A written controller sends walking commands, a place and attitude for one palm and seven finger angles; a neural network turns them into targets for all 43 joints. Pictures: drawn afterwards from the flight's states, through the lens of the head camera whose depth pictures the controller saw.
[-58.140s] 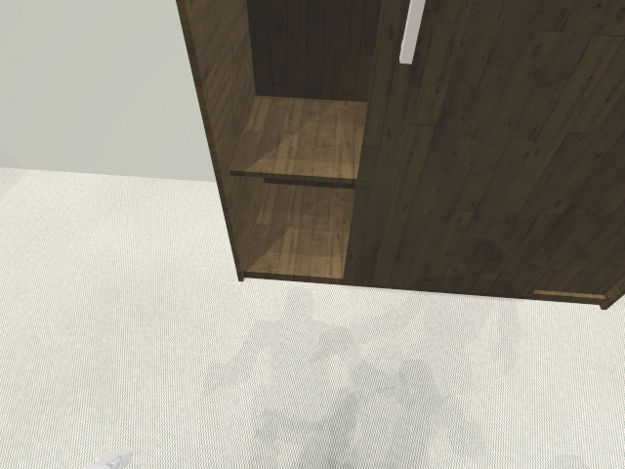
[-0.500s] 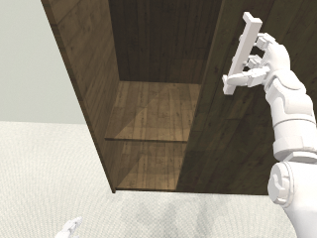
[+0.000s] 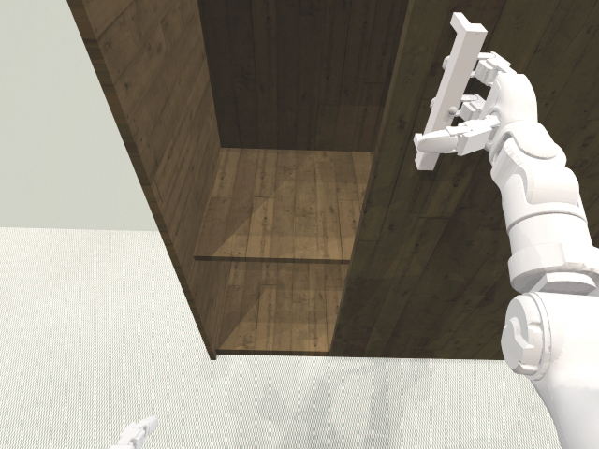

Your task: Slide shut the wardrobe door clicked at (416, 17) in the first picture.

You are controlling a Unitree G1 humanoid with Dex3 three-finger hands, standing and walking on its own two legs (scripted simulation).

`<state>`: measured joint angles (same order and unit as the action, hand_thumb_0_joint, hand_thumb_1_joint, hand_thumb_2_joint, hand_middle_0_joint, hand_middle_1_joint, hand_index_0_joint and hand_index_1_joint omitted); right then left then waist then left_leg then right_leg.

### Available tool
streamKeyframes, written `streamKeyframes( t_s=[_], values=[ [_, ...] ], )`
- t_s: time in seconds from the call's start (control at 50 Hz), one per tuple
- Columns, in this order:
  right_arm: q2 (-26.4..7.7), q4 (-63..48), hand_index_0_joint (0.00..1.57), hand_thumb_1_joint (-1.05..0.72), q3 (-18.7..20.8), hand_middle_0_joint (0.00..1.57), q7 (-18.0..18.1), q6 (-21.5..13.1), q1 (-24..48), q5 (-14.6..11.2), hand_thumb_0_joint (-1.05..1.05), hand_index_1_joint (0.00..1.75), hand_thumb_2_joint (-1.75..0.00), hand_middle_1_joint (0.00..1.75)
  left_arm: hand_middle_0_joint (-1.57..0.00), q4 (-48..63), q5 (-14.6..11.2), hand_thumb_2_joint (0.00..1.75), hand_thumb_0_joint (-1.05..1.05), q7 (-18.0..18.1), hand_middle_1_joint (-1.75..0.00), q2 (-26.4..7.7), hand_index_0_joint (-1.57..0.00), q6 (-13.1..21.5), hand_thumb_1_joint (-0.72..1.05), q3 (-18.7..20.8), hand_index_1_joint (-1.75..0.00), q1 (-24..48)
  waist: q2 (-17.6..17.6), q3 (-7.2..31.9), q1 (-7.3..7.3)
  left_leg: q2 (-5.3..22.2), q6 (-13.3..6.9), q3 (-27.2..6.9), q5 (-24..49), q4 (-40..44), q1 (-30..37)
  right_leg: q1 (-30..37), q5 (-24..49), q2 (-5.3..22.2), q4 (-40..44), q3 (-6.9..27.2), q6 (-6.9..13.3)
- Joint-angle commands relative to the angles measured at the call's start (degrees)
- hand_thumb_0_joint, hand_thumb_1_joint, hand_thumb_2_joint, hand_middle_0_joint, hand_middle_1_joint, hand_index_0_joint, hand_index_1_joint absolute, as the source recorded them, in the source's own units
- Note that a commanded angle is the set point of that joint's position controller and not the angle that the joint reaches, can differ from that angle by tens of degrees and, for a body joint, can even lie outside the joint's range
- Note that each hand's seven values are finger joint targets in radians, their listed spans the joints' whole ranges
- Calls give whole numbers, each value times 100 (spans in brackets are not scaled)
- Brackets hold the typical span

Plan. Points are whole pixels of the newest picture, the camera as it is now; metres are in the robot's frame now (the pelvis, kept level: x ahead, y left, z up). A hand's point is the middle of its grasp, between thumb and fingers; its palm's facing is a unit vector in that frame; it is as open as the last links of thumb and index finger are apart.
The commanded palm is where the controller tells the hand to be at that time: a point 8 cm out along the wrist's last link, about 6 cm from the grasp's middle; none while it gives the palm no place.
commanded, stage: grip the handle and tug to test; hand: right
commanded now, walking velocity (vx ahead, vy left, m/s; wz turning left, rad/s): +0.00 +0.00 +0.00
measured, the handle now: (440, 97) +0.51 -0.13 +0.24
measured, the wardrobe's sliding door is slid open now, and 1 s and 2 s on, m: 0.38 0.38 0.38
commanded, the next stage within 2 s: tug the door sideways, standing still in 1.52 s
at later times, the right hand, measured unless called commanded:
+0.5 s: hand (430, 107) +0.47 -0.11 +0.25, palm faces -0.05 +1.00 -0.02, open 10.2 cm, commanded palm +0.45 -0.15 +0.24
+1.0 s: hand (430, 109) +0.46 -0.11 +0.25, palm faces -0.05 +1.00 -0.01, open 5.2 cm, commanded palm +0.44 -0.16 +0.24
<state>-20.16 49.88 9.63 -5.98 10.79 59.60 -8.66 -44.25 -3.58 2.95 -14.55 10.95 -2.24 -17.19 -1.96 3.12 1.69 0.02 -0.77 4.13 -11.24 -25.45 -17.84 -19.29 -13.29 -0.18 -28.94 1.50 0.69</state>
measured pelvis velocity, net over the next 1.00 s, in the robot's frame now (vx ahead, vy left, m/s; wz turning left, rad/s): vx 0.01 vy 0.01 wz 0.04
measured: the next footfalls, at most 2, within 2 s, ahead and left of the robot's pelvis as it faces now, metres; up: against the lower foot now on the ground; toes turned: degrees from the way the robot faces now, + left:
none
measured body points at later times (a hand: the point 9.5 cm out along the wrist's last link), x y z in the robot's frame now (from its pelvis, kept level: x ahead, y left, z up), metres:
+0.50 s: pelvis +0.00 +0.00 +0.00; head +0.01 +0.01 +0.45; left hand +0.11 +0.25 -0.11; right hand +0.46 -0.16 +0.25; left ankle +0.02 +0.11 -0.74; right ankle +0.02 -0.11 -0.74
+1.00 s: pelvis +0.01 +0.01 +0.00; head +0.01 +0.02 +0.45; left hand +0.13 +0.27 -0.10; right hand +0.46 -0.16 +0.25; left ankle +0.02 +0.11 -0.74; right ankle +0.02 -0.11 -0.74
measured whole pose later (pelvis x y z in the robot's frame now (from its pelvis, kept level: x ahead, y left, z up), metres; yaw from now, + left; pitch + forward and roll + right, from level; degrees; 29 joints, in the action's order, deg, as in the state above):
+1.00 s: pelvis +0.01 +0.01 +0.00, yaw +2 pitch +2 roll +1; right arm -18.0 39.0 12.1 -5.5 16.0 52.2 -8.5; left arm -41.1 -3.6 3.3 -14.8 6.4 -1.8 -14.3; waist -2.5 3.7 1.8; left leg -1.3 -1.5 2.3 -11.2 -23.9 -15.0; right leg -15.2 -13.6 1.1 -26.6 -0.2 0.0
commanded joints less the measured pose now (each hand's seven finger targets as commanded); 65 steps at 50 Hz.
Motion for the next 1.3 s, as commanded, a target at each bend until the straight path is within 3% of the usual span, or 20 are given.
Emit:
streamKeyframes(
  t_s=[0.0,0.06,0.16,0.18,0.26,0.32,0.38,0.4,0.44,0.48,0.5,0.54,0.6,0.68,0.84,0.86,0.96,1.08,1.16,1.28],
  values=[
    [-230,-1332,30,50,-167,30,-141,-404,3576,-125,0,120,-30,120,-20,622,13,90,0,30,-30,-791,-20,315,90,247,-30,175,70,1711,447,-293,-80,-203,532,317,-35,1232,671,-79,326,261,65],
    [-407,-1281,30,50,-48,30,-137,-405,3560,-134,0,120,-30,120,-20,609,8,90,0,33,-30,-804,-20,312,90,242,-30,182,82,1729,424,-282,-79,-214,488,322,15,1165,623,-84,332,242,71],
    [-133,-1574,32,31,-275,32,-132,-473,3645,-123,0,123,-38,123,-20,649,10,90,0,6,-30,-769,-20,377,90,226,-30,233,-199,1881,435,-286,-97,-199,604,264,-45,1393,799,-82,297,271,35],
    [-61,-1530,32,27,-291,32,-134,-458,3537,-145,0,123,-40,123,-20,642,6,90,0,0,-30,-760,-20,387,90,233,-30,235,-29,1815,408,-299,-100,-178,623,262,-43,1370,827,-79,295,290,35],
    [-557,-1306,35,8,173,35,24,-396,3531,-120,0,126,-48,126,-20,629,38,90,0,4,-30,-783,-20,318,90,214,-30,246,41,1762,312,-277,-88,-204,564,259,80,1125,745,-90,343,233,50],
    [-225,-1688,36,-6,-96,36,32,-442,3464,-65,0,128,-54,128,-20,728,30,90,0,-31,-30,-732,-20,311,90,243,-30,270,20,1987,324,-288,-91,-207,836,229,180,1344,1048,-74,301,211,36],
    [-281,-1636,38,-20,-18,38,1,-382,3240,-109,0,130,-60,130,-20,743,21,90,0,-30,-30,-728,-20,262,90,240,-30,346,198,1862,266,-294,-83,-224,867,258,260,1217,1017,-78,314,169,68],
    [-486,-1545,38,-25,161,38,14,-339,3147,-113,0,131,-62,131,-20,729,14,90,0,-18,-30,-744,-20,226,90,243,-30,333,311,1790,235,-295,-81,-217,802,274,302,1116,937,-75,341,162,80],
    [-648,-1686,39,-34,218,39,82,-326,3115,16,0,132,-66,132,-20,791,34,90,0,-22,-30,-747,-20,172,90,238,-30,364,86,1853,176,-265,-86,-260,805,287,400,1111,946,-88,348,98,96],
    [-369,-1847,40,-43,-13,40,98,-316,3036,65,0,133,-70,133,-20,854,9,90,0,-32,-30,-681,-20,151,90,229,-30,412,4,1841,200,-266,-89,-257,845,290,368,1187,978,-77,346,94,91],
    [-379,-1815,41,-48,23,41,94,-284,3055,33,0,134,-72,134,-20,839,18,90,0,-20,-30,-696,-20,133,90,236,-30,389,150,1815,247,-274,-82,-253,912,306,393,1177,1016,-73,346,93,104],
    [-666,-1931,42,-57,282,42,35,-234,2832,-43,0,135,-76,135,-20,864,30,90,0,1,-30,-744,-20,91,90,265,-30,423,301,2025,135,-271,-82,-311,1142,302,631,1185,1175,-88,297,51,137],
    [-593,-2248,43,-71,233,43,-70,-188,2742,-103,0,137,-82,137,-20,952,3,90,0,0,-30,-692,-20,67,90,249,-30,520,221,2081,96,-257,-82,-315,1407,276,784,1213,1337,-89,306,-7,141],
    [-805,-2367,45,-90,377,45,-75,-86,2549,-86,0,140,-90,140,-20,993,-5,90,0,29,-30,-702,-20,-31,90,244,-30,576,227,1938,70,-238,-69,-357,1381,329,881,1071,1243,-102,343,-54,161],
    [-811,-2239,45,-90,382,45,-12,116,2437,-50,0,140,-90,140,-20,1005,12,90,0,85,-30,-717,-20,-184,90,244,-30,621,251,1731,102,-227,-61,-352,1269,386,781,1076,1178,-86,366,-76,171],
    [-1001,-2248,45,-90,502,45,19,97,2518,-17,0,140,-90,140,-20,988,18,90,0,87,-30,-729,-20,-190,90,246,-30,586,184,1814,110,-217,-60,-364,1276,381,826,1070,1177,-87,367,-70,165],
    [-761,-2641,45,-90,347,45,5,44,2359,-44,0,140,-90,140,-20,1071,20,90,0,58,-30,-696,-20,-209,90,250,-30,668,152,2029,58,-229,-89,-335,1614,321,976,1281,1505,-84,356,-69,156],
    [-1005,-2631,45,-90,559,45,-31,148,2088,-56,0,140,-90,140,-20,1089,12,90,0,89,-30,-713,-20,-277,90,243,-30,728,262,1880,-1,-223,-72,-361,1504,370,1030,1150,1365,-64,408,-114,165],
    [-941,-3039,45,-90,576,45,-4,218,1844,-67,0,140,-90,140,-20,1164,20,90,0,82,-30,-690,-20,-299,90,245,-30,801,110,2057,-76,-230,-99,-335,1795,330,1165,1348,1723,-49,405,-127,150],
    [-726,-3422,45,-90,490,45,-16,467,1364,-117,0,140,-90,140,-20,1241,6,90,0,71,-30,-674,-20,-356,90,244,-30,944,230,1973,-147,-258,-99,-296,1881,346,1216,1412,1851,-22,453,-155,130]
  ],
)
